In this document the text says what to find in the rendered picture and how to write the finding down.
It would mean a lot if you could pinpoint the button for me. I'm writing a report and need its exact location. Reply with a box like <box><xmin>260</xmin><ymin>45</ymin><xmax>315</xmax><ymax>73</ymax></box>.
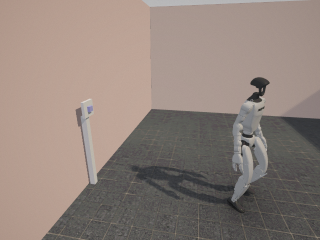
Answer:
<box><xmin>87</xmin><ymin>105</ymin><xmax>93</xmax><ymax>112</ymax></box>

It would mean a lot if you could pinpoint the left robot hand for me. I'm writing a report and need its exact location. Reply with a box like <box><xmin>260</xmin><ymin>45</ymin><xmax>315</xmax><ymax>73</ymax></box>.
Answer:
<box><xmin>259</xmin><ymin>136</ymin><xmax>267</xmax><ymax>151</ymax></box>

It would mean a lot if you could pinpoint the left robot foot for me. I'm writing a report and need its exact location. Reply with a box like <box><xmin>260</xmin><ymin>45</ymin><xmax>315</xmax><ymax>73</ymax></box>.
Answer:
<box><xmin>246</xmin><ymin>187</ymin><xmax>255</xmax><ymax>194</ymax></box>

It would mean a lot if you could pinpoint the right robot hand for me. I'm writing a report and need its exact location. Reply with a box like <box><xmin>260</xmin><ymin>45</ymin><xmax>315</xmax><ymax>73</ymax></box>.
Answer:
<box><xmin>232</xmin><ymin>153</ymin><xmax>244</xmax><ymax>173</ymax></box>

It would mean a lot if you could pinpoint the panel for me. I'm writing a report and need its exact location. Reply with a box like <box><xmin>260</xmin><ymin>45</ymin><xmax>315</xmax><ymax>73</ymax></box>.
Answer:
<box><xmin>80</xmin><ymin>99</ymin><xmax>98</xmax><ymax>185</ymax></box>

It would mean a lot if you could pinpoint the robot right forearm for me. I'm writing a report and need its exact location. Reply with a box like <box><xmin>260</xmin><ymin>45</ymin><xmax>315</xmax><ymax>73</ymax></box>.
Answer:
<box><xmin>232</xmin><ymin>124</ymin><xmax>242</xmax><ymax>154</ymax></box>

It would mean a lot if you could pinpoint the robot right upper arm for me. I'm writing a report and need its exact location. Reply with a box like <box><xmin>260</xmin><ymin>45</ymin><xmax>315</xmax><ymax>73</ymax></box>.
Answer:
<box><xmin>233</xmin><ymin>101</ymin><xmax>254</xmax><ymax>131</ymax></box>

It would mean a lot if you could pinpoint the humanoid robot torso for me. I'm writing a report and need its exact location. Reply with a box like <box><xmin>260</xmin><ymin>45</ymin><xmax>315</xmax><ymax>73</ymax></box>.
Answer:
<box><xmin>241</xmin><ymin>96</ymin><xmax>265</xmax><ymax>147</ymax></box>

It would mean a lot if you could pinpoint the robot left forearm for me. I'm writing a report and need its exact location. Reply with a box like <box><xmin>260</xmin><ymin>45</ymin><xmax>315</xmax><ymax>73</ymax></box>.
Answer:
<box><xmin>255</xmin><ymin>123</ymin><xmax>263</xmax><ymax>137</ymax></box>

